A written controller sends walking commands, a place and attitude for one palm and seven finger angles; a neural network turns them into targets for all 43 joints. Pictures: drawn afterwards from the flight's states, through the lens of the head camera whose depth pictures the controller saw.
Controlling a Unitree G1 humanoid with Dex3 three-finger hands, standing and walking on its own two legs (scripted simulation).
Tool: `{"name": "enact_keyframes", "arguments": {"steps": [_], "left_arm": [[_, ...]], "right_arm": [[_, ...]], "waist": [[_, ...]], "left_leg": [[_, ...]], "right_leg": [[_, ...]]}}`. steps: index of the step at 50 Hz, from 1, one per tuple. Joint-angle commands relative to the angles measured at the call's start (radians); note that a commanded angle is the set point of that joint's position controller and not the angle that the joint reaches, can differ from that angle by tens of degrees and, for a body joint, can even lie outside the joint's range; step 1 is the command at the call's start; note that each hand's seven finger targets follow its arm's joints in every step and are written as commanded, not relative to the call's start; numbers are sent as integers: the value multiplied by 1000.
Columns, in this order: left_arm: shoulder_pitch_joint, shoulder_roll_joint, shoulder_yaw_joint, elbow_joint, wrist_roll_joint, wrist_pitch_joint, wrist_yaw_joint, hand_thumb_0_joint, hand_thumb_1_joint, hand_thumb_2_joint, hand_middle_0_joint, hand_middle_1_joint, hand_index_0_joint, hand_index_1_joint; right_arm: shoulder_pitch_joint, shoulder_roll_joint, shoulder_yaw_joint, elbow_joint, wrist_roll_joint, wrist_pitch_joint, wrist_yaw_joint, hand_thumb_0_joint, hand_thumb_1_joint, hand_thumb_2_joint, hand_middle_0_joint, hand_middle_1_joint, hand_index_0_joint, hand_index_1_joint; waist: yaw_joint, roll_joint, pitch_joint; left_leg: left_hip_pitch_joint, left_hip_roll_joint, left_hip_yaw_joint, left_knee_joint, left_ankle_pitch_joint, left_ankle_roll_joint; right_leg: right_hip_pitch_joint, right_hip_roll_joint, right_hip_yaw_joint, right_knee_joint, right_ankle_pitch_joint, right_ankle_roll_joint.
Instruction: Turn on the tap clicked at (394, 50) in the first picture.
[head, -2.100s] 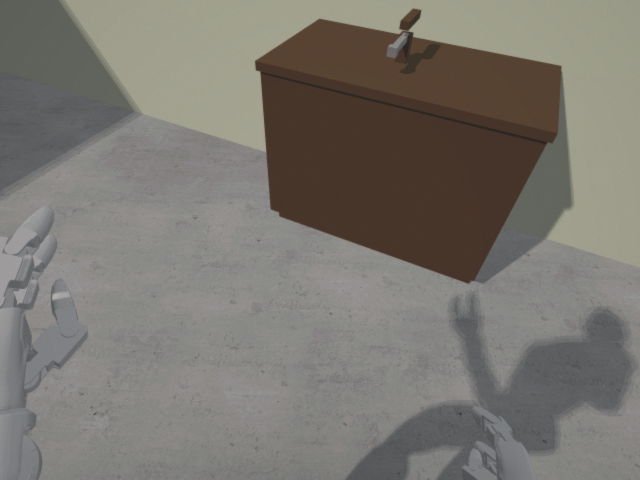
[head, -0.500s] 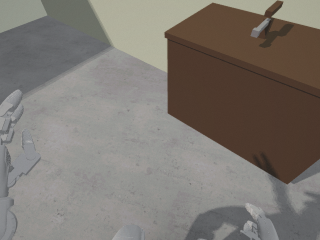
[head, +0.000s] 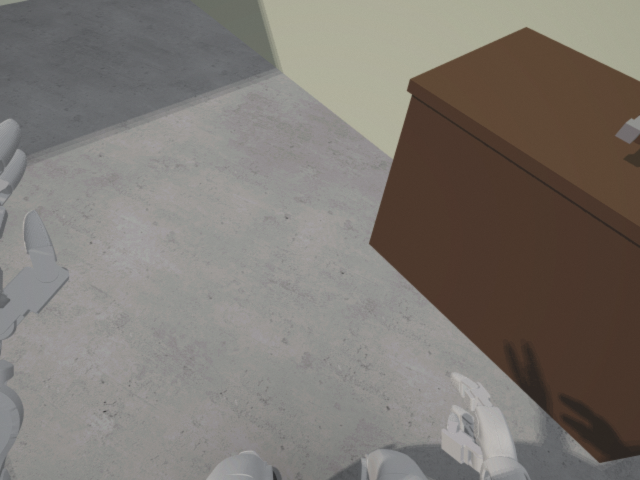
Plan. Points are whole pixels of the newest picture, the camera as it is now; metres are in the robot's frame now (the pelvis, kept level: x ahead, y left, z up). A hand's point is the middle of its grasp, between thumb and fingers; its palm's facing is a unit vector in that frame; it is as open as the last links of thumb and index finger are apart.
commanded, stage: walk to a spot facing it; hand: left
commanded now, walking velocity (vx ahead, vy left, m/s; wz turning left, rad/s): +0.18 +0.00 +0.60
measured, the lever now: (630, 131) +0.66 -0.54 +0.07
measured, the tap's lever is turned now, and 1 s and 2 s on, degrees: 0 0 0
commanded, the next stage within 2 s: none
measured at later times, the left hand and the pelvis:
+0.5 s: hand (79, 337) +0.20 +0.19 +0.19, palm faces +0.58 -0.70 -0.42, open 7.4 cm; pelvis +0.05 -0.08 +0.02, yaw +17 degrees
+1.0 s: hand out of the picture +0.08 +0.23 +0.23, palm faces +0.76 -0.47 -0.44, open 7.4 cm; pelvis +0.04 -0.08 +0.03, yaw +34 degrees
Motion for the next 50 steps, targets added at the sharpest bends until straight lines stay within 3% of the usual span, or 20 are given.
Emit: {"name": "enact_keyframes", "arguments": {"steps": [1,6,12,14,15,16,17,18,21,23,26,31,34,35,36,37,38,40,45,50], "left_arm": [[153,206,230,-385,-30,-96,9,0,900,900,-200,-300,-200,-300],[252,91,186,-237,-55,-69,-7,0,900,900,-200,-300,-200,-300],[122,29,68,-106,-33,-17,-21,0,900,900,-200,-300,-200,-300],[45,25,34,-124,-20,-8,-26,0,900,900,-200,-300,-200,-300],[-6,65,42,-154,-5,-3,-22,0,900,900,-200,-300,-200,-300],[-34,121,50,-163,3,4,-13,0,900,900,-200,-300,-200,-300],[-78,181,90,-178,-10,5,5,0,900,900,-200,-300,-200,-300],[-105,162,83,-170,-9,7,17,0,900,900,-200,-300,-200,-300],[27,162,104,-193,-7,-16,8,0,900,900,-200,-300,-200,-300],[72,171,139,-184,-9,-36,11,0,900,900,-200,-300,-200,-300],[118,159,167,-150,-19,-48,18,0,900,900,-200,-300,-200,-300],[205,97,137,-100,-26,-32,30,0,900,900,-200,-300,-200,-300],[147,92,109,-134,-27,-32,33,0,900,900,-200,-300,-200,-300],[118,82,78,-170,-34,-32,32,0,900,900,-200,-300,-200,-300],[87,99,75,-245,-40,-50,30,0,900,900,-200,-300,-200,-300],[84,118,79,-284,-29,-75,23,0,900,900,-200,-300,-200,-300],[57,145,85,-257,8,-79,7,0,900,900,-200,-300,-200,-300],[22,193,116,-353,20,-82,5,0,900,900,-200,-300,-200,-300],[176,149,145,-358,-26,-64,-4,0,900,900,-200,-300,-200,-300],[138,63,92,-143,-37,-38,-18,0,900,900,-200,-300,-200,-300]], "right_arm": [[-13,-174,-77,-130,13,-42,16,0,-900,-900,200,300,200,300],[33,-176,-74,-126,21,-55,23,0,-900,-900,200,300,200,300],[46,-183,-58,-112,13,-83,-8,0,-900,-900,200,300,200,300],[18,-172,-44,-117,10,-89,-10,0,-900,-900,200,300,200,300],[22,-160,-37,-116,15,-88,-9,0,-900,-900,200,300,200,300],[0,-130,-29,-133,15,-86,-13,0,-900,-900,200,300,200,300],[-35,-158,-36,-132,7,-97,-26,0,-900,-900,200,300,200,300],[-27,-160,-29,-112,-7,-99,-32,0,-900,-900,200,300,200,300],[-60,-153,-48,-113,-3,-72,-41,0,-900,-900,200,300,200,300],[-62,-142,-44,-123,-4,-54,-53,0,-900,-900,200,300,200,300],[-44,-131,-46,-147,-6,-36,-59,0,-900,-900,200,300,200,300],[-1,-136,-55,-180,-6,-19,-49,0,-900,-900,200,300,200,300],[28,-144,-62,-179,-3,-5,-50,0,-900,-900,200,300,200,300],[40,-151,-64,-177,1,-5,-54,0,-900,-900,200,300,200,300],[28,-177,-68,-188,0,-17,-52,0,-900,-900,200,300,200,300],[36,-198,-73,-190,0,-38,-36,0,-900,-900,200,300,200,300],[42,-193,-66,-162,1,-56,-9,0,-900,-900,200,300,200,300],[3,-200,-77,-148,3,-69,0,0,-900,-900,200,300,200,300],[15,-187,-71,-133,13,-89,20,0,-900,-900,200,300,200,300],[26,-184,-59,-109,20,-86,7,0,-900,-900,200,300,200,300]], "waist": [[37,308,-310],[21,293,-278],[34,266,-248],[56,218,-247],[58,114,-251],[54,-138,-223],[70,-175,-221],[65,-81,-254],[46,-57,-173],[46,-62,-175],[56,-102,-217],[79,-161,-279],[30,-121,-337],[-4,-46,-367],[-7,166,-378],[29,384,-366],[27,277,-306],[32,214,-310],[37,357,-262],[22,301,-177]], "left_leg": [[241,266,-379,-315,275,127],[114,213,-313,-384,85,84],[164,203,-359,-283,186,89],[94,161,-342,-200,192,50],[23,95,-268,-105,74,2],[-190,-20,-129,139,-200,-68],[-250,-55,-126,422,-331,-95],[-225,-25,-185,540,-264,-106],[-257,10,-136,625,-174,-138],[-225,22,-96,507,-165,-136],[-141,31,-20,262,-152,-130],[-88,-2,56,10,-163,-114],[107,-58,83,-190,-24,-95],[249,-23,41,-262,159,-78],[429,161,-211,-272,630,21],[548,405,-571,-246,1177,175],[543,404,-549,-224,1143,197],[448,335,-467,-235,871,143],[188,172,-259,-353,330,61],[42,189,-351,-470,-202,79]], "right_leg": [[-130,-5,55,-50,124,22],[43,50,-35,-376,171,39],[131,109,-48,-649,83,46],[271,87,-26,-875,230,33],[358,-13,43,-1003,363,0],[469,-252,273,-1022,548,-82],[396,-390,392,-986,762,-154],[357,-384,263,-964,754,-161],[350,-281,112,-920,907,-156],[373,-254,15,-909,981,-145],[423,-236,-51,-884,1008,-137],[507,-261,-34,-790,1127,-144],[436,-231,-88,-610,1163,-83],[352,-200,-122,-440,1050,-40],[93,-78,-125,-236,503,20],[-158,36,-38,-72,-132,41],[-236,22,45,-32,-161,14],[-212,1,71,-53,-55,19],[-34,41,6,-209,209,40],[66,71,-23,-394,169,43]]}}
